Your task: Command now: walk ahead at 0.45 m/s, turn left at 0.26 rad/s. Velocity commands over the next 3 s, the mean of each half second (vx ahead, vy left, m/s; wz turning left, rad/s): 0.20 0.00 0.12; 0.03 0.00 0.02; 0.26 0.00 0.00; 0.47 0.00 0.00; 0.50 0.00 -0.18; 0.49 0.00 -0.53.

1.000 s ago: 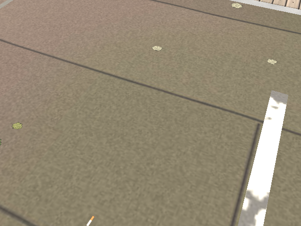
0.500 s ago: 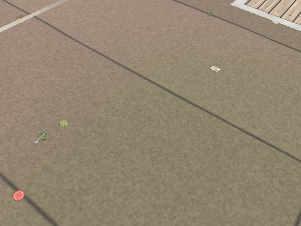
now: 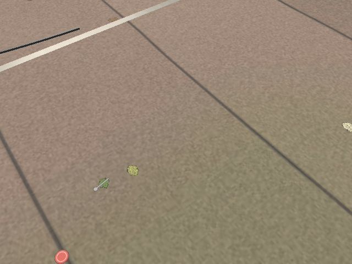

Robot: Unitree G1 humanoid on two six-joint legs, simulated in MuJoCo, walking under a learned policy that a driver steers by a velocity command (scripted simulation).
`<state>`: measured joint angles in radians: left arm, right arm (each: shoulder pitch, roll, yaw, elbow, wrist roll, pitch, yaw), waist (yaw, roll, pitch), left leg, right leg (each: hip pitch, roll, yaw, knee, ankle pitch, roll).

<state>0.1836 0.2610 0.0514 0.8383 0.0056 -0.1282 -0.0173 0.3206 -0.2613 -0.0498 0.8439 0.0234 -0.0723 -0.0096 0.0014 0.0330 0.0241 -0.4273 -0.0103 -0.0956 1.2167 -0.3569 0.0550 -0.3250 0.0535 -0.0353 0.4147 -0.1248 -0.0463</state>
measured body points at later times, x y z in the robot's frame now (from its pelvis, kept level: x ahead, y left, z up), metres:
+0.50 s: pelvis +0.17 +0.05 +0.00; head +0.19 +0.06 +0.45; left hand +0.24 +0.31 -0.15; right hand +0.32 -0.19 -0.11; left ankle +0.24 +0.14 -0.74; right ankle +0.15 -0.11 -0.70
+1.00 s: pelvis +0.21 +0.03 +0.00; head +0.22 +0.03 +0.45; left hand +0.24 +0.27 -0.15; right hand +0.29 -0.22 -0.15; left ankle +0.24 +0.14 -0.74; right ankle +0.19 -0.10 -0.74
